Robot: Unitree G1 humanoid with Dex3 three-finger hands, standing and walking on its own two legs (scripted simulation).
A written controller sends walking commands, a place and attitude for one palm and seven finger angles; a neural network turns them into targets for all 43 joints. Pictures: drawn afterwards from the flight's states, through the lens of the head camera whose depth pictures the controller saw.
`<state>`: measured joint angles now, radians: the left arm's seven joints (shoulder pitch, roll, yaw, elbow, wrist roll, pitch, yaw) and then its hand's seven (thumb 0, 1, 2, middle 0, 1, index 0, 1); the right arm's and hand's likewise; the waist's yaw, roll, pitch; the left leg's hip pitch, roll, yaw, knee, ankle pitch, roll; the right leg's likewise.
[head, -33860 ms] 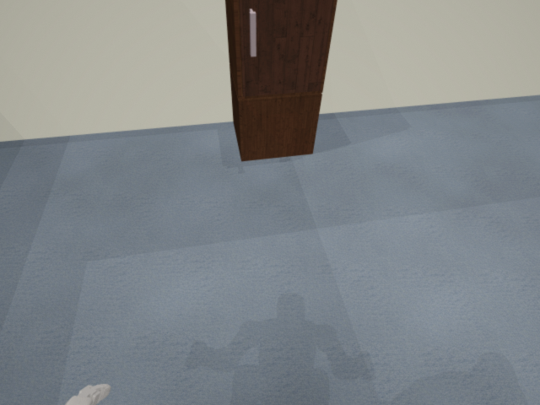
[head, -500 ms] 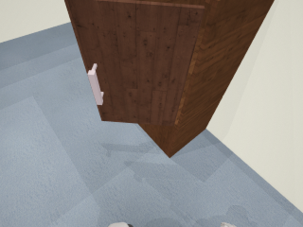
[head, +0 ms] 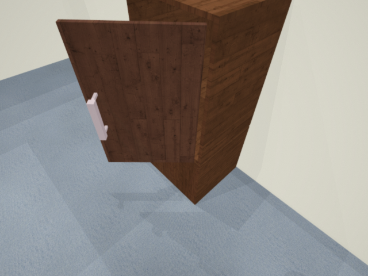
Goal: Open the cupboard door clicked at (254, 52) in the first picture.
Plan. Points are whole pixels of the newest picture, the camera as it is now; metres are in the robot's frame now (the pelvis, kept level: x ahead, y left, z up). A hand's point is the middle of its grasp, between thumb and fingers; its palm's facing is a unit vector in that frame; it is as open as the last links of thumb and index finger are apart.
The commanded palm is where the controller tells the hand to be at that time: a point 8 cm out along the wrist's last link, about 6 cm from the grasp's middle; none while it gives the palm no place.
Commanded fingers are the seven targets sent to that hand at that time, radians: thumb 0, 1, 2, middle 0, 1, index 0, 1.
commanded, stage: come to a stop and stand still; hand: left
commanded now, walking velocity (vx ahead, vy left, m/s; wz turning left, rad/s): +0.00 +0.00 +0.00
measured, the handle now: (99, 117) +0.61 +0.31 -0.04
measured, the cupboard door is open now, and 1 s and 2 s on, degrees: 47 47 47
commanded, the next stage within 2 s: look again from close up in 0.70 s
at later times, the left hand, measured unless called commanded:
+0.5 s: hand out of the picture +0.03 +0.18 -0.17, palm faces +0.00 -0.98 -0.19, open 7.4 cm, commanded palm none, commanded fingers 0.00 0.90 0.90 -0.20 -0.30 -0.20 -0.30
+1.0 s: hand out of the picture +0.07 +0.20 -0.16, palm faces -0.02 -0.97 -0.23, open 7.4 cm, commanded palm none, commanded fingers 0.00 0.90 0.90 -0.20 -0.30 -0.20 -0.30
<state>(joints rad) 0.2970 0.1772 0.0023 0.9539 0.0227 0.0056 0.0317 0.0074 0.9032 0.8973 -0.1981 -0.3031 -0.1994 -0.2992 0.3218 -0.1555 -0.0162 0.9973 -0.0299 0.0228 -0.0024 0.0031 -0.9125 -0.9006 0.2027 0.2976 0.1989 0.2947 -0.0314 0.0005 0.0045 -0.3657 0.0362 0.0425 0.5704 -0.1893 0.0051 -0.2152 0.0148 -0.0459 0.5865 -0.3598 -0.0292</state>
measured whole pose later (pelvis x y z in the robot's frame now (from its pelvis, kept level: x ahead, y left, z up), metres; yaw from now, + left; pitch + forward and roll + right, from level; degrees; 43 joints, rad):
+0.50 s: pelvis +0.03 +0.00 +0.01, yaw -1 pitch +0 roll +0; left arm 0.31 0.19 0.00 1.07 0.02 -0.01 0.03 0.01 0.90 0.90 -0.20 -0.30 -0.20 -0.30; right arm 0.22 -0.16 0.00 1.08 -0.01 -0.02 -0.02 0.00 -0.91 -0.90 0.20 0.30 0.20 0.29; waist 0.01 -0.03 0.02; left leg -0.29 0.03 0.06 0.50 -0.21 0.01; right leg -0.12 0.01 -0.03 0.47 -0.35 -0.02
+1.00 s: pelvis +0.05 +0.01 +0.01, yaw -1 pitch +0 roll +1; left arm 0.26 0.22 0.00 1.09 0.02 -0.01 0.03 0.01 0.90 0.90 -0.20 -0.30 -0.20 -0.30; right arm 0.19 -0.19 0.00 1.12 -0.01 -0.02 -0.02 0.00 -0.91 -0.90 0.20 0.30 0.20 0.29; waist 0.00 -0.03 0.02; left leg -0.24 0.01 0.08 0.45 -0.21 0.01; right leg -0.09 -0.01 -0.01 0.43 -0.35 -0.01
